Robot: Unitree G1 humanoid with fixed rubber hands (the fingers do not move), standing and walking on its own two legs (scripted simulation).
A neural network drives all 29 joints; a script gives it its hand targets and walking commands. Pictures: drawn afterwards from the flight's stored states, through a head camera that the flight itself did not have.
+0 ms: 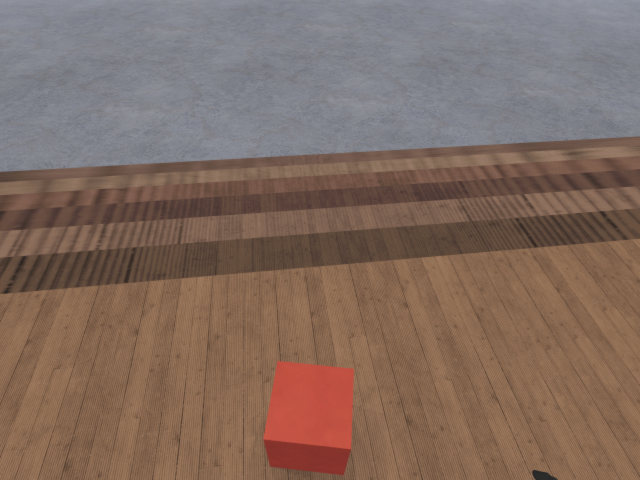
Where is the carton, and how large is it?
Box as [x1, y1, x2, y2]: [263, 361, 353, 474]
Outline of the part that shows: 277,361 263,438 270,466 343,474 350,450 353,369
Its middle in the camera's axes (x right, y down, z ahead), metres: -0.02 +0.50 +1.08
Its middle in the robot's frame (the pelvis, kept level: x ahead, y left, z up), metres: +0.43 +0.00 -0.66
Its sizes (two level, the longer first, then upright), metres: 0.210 0.200 0.250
